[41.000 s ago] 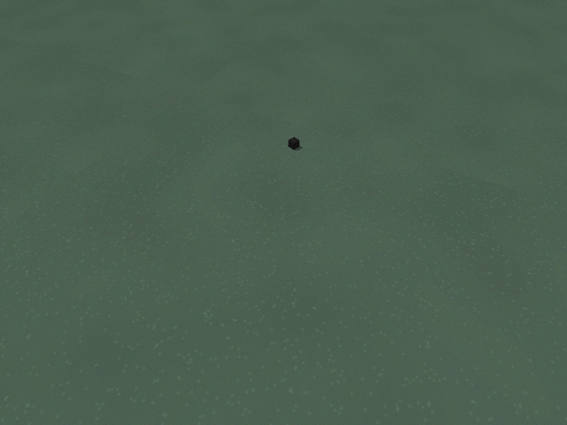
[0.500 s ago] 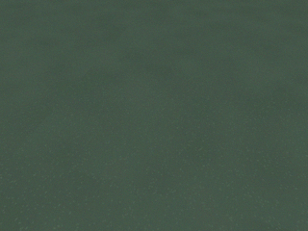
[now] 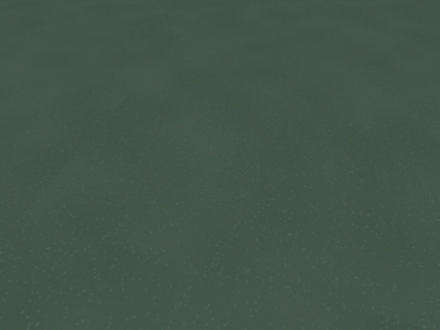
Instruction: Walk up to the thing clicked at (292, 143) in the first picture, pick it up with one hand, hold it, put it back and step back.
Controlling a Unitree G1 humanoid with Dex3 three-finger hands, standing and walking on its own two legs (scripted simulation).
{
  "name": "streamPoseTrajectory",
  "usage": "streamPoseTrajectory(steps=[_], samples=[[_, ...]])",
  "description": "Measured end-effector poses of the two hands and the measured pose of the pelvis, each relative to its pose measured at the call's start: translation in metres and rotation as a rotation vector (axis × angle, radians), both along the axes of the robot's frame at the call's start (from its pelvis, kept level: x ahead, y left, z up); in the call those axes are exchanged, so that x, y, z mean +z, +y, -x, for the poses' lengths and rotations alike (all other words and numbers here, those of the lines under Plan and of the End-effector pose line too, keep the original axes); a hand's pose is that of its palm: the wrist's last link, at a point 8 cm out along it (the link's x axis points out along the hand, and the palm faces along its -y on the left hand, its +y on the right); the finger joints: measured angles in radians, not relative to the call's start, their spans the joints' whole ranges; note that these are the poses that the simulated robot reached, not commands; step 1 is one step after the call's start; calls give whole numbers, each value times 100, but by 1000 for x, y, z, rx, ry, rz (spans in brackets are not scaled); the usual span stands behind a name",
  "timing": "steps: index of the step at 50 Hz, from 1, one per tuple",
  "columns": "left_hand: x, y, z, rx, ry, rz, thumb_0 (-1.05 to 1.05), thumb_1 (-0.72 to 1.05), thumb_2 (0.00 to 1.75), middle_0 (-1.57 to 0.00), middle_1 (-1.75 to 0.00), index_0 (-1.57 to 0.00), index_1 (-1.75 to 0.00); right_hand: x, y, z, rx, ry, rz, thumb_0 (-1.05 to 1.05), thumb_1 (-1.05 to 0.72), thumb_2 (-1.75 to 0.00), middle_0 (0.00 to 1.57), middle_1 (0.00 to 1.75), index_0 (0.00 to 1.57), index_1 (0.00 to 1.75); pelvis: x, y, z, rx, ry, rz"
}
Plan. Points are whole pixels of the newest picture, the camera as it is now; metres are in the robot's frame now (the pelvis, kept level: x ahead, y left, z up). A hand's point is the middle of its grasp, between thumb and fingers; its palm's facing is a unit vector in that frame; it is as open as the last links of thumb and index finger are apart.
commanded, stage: step back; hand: left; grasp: from above
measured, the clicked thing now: out of the picture +0.26 +0.23 -0.76
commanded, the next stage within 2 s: none
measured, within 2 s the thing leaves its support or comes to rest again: neither
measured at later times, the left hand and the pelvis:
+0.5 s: hand out of the picture +0.06 +0.29 -0.19, palm faces -0.04 -0.93 -0.36, open 7.4 cm; pelvis -0.09 +0.03 -0.03, yaw +0 degrees
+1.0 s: hand out of the picture -0.07 +0.27 -0.15, palm faces -0.05 -0.91 -0.41, open 7.4 cm; pelvis -0.20 +0.01 -0.02, yaw -4 degrees
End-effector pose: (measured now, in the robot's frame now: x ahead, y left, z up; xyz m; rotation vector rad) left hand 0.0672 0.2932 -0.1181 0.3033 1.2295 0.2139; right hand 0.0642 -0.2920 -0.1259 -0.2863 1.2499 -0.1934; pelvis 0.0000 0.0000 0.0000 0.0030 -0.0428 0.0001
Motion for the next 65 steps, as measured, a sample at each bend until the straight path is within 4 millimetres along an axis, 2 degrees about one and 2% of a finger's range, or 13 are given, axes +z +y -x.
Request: streamPoseTrajectory(steps=[7,13,17,20,23,27,33,43,48,53,57,60,65], samples=[[-4,10,-3,-22,-17,-39,1,90,90,-20,-30,-20,-30,-4,-16,2,-22,-23,18,1,-90,-90,20,30,21,30,-11,-5,23,-2,18,-6],[-9,16,2,-70,-47,-64,1,90,90,-20,-30,-20,-30,-9,-29,14,-16,-31,60,0,-90,-90,20,30,21,30,-22,0,48,-3,15,-11],[-14,27,4,-96,-71,-63,1,90,90,-20,-30,-20,-30,-4,-21,36,-12,-27,81,0,-90,-90,20,30,21,30,-25,13,64,-1,28,-10],[-26,39,1,-95,-112,-46,1,90,90,-20,-30,-20,-30,-4,-10,63,6,-2,115,0,-90,-90,20,30,21,30,-34,24,75,11,38,3],[-31,43,7,-80,-128,-30,1,90,90,-20,-30,-20,-30,0,4,92,18,52,122,0,-90,-90,20,30,21,30,-31,31,88,4,20,2],[-29,42,25,-84,-96,-10,1,90,90,-20,-30,-20,-30,10,16,121,-5,73,122,1,-90,-90,20,30,21,30,-20,35,100,-3,25,23],[-25,41,62,-107,-41,-9,1,90,90,-20,-30,-20,-30,11,19,136,-30,14,119,1,-90,-90,20,30,21,30,-17,37,121,-39,18,23],[-10,26,113,-124,-66,-70,1,90,90,-20,-30,-20,-30,-15,-4,158,-36,-85,65,1,-90,-90,20,30,21,30,-29,17,168,-76,-9,31],[7,17,140,-108,-101,-69,1,90,90,-20,-30,-20,-30,-9,-8,175,-28,-88,47,1,-90,-90,20,30,21,30,-19,11,192,-72,-2,-12],[13,16,158,-102,-155,-72,1,90,89,-21,-30,-20,-30,-6,-10,204,17,-59,67,1,-90,-90,20,30,21,30,-17,12,219,-44,14,-18],[6,22,179,-95,-193,-59,1,90,90,-21,-30,-20,-30,-6,-7,229,50,-33,94,1,-90,-90,20,30,21,30,-23,18,246,-10,14,-8],[-8,31,200,-86,-194,-38,1,90,90,-21,-30,-20,-30,-5,0,251,61,-32,111,1,-90,-90,20,30,21,30,-30,24,268,3,-5,-18],[-12,37,245,-53,-125,-20,1,90,90,-20,-30,-20,-30,10,10,288,65,-37,105,1,-90,-90,20,30,21,30,-20,26,297,-6,-10,18]])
